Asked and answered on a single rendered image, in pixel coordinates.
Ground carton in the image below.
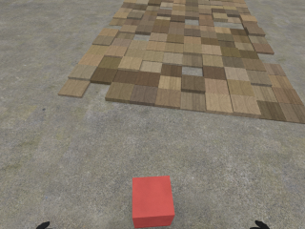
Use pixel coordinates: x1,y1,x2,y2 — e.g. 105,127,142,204
132,176,175,229

